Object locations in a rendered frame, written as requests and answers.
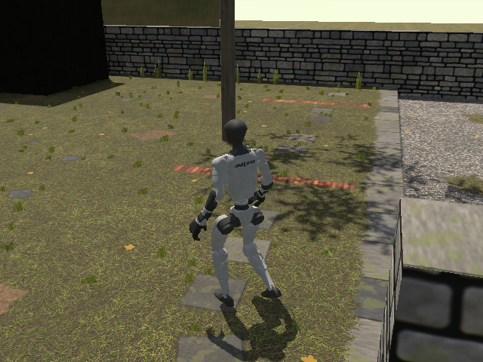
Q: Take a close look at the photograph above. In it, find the robot foot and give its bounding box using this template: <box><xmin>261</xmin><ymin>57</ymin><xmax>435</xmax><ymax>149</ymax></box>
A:
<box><xmin>261</xmin><ymin>287</ymin><xmax>281</xmax><ymax>298</ymax></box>
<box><xmin>214</xmin><ymin>290</ymin><xmax>234</xmax><ymax>307</ymax></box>

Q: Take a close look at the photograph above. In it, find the left robot upper arm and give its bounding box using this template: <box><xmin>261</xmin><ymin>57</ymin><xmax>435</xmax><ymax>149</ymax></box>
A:
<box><xmin>211</xmin><ymin>155</ymin><xmax>227</xmax><ymax>201</ymax></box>

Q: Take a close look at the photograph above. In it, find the left robot foot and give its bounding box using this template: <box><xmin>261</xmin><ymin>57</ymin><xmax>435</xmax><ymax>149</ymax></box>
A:
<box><xmin>214</xmin><ymin>290</ymin><xmax>234</xmax><ymax>307</ymax></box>

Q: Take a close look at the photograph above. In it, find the right robot foot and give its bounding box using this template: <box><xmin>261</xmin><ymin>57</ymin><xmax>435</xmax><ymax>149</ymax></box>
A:
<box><xmin>261</xmin><ymin>287</ymin><xmax>281</xmax><ymax>298</ymax></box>

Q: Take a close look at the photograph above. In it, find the right robot hand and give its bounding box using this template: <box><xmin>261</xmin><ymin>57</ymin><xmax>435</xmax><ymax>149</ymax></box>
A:
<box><xmin>248</xmin><ymin>190</ymin><xmax>265</xmax><ymax>207</ymax></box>

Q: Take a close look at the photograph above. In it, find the right robot upper arm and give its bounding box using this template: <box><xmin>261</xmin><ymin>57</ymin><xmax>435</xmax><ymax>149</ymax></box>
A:
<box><xmin>252</xmin><ymin>149</ymin><xmax>273</xmax><ymax>186</ymax></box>

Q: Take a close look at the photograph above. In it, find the left robot forearm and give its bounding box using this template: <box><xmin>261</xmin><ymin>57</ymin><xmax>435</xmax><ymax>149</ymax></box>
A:
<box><xmin>195</xmin><ymin>190</ymin><xmax>218</xmax><ymax>225</ymax></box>

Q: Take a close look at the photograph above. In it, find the left robot hand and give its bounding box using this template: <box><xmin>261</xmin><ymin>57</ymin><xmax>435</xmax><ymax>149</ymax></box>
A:
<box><xmin>189</xmin><ymin>220</ymin><xmax>207</xmax><ymax>241</ymax></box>

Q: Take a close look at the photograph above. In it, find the right robot forearm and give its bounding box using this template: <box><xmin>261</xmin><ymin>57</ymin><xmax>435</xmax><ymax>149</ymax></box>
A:
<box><xmin>257</xmin><ymin>182</ymin><xmax>273</xmax><ymax>198</ymax></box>

